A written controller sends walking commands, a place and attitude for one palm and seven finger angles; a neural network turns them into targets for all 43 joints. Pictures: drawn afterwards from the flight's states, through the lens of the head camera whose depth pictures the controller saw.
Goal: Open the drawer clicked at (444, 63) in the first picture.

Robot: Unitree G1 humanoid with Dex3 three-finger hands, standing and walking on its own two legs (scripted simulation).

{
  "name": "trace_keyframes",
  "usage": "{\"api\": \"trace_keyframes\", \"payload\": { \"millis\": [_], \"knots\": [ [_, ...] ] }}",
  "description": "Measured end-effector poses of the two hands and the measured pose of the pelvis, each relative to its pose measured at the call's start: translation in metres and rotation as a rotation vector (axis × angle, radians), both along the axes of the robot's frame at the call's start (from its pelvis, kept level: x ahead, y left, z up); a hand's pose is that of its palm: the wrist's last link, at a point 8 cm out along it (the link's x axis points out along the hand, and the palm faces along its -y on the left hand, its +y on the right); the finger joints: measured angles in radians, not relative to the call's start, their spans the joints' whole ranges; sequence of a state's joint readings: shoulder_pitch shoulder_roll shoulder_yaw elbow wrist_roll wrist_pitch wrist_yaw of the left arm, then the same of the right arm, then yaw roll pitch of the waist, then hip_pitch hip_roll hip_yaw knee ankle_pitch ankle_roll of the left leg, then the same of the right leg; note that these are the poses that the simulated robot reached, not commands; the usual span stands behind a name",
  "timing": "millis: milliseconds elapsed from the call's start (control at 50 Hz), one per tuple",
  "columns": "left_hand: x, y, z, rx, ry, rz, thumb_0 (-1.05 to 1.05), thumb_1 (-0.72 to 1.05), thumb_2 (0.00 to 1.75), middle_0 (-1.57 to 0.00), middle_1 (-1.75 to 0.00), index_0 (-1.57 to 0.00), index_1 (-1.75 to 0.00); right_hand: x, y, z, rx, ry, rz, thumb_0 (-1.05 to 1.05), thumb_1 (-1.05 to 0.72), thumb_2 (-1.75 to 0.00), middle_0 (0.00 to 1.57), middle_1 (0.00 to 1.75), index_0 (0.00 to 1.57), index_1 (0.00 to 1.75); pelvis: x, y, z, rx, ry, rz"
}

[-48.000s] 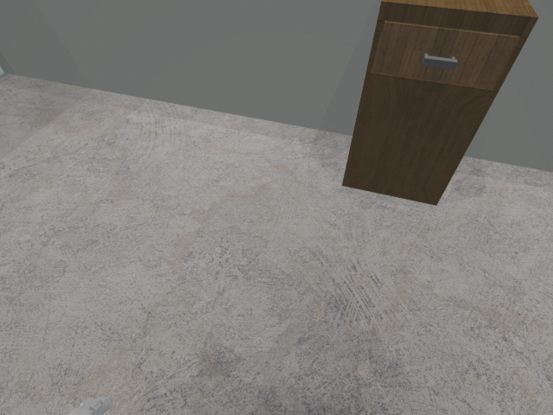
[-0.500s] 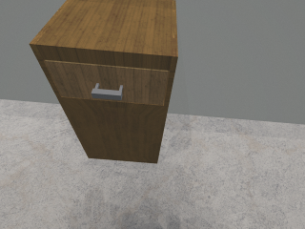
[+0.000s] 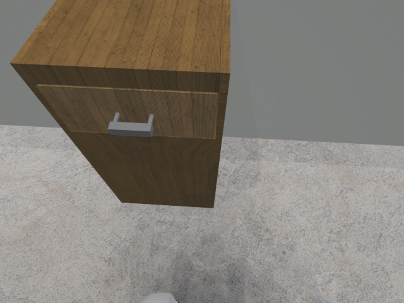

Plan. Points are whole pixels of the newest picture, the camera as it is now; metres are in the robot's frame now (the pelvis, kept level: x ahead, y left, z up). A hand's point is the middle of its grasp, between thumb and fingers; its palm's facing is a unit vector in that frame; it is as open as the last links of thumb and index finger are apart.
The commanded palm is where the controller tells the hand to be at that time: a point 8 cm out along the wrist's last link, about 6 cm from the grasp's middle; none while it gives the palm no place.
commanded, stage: come to a stop and stand still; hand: left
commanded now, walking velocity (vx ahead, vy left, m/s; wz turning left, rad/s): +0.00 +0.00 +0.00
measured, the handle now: (132, 123) +0.52 +0.22 -0.05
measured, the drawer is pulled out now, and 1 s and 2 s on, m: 0.00 0.00 0.00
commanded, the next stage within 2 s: look again from close up in 1.58 s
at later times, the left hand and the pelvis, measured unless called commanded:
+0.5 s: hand out of the picture +0.06 +0.19 -0.16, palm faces -0.06 -0.97 -0.24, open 7.3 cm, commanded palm none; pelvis -0.01 +0.01 +0.00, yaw -3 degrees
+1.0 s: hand out of the picture -0.01 +0.15 -0.17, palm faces -0.01 -0.98 -0.18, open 7.3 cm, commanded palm none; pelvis +0.00 -0.01 +0.01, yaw -3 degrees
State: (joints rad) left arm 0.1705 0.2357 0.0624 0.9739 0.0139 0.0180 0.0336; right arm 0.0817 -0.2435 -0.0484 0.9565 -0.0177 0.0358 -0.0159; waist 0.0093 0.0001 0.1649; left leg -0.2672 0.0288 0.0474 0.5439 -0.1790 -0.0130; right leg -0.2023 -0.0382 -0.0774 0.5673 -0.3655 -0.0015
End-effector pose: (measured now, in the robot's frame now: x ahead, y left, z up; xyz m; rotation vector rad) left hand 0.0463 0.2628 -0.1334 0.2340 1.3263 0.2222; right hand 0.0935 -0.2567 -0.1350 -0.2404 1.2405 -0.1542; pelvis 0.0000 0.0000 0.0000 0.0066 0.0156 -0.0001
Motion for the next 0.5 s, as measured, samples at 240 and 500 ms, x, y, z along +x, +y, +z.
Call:
{"api": "trace_keyframes", "payload": {
  "millis": [240, 500],
  "knots": [
    [0.012, -0.007, -0.011, -0.037, -0.062, -0.075, 0.01, 0.91, 0.90, -0.20, -0.30, -0.21, -0.30, -0.034, 0.032, -0.008, 0.056, -0.061, -0.071, 0.00, -0.90, -0.90, 0.20, 0.30, 0.20, 0.30, 0.005, 0.014, -0.011, 0.004, -0.023, -0.037],
    [0.007, -0.021, 0.007, -0.060, -0.077, -0.109, 0.01, 0.91, 0.90, -0.20, -0.30, -0.21, -0.30, -0.094, 0.043, -0.011, 0.098, 0.033, -0.107, 0.00, -0.92, -0.90, 0.20, 0.30, 0.20, 0.30, -0.011, 0.013, 0.001, 0.009, -0.024, -0.056]
  ]
}}
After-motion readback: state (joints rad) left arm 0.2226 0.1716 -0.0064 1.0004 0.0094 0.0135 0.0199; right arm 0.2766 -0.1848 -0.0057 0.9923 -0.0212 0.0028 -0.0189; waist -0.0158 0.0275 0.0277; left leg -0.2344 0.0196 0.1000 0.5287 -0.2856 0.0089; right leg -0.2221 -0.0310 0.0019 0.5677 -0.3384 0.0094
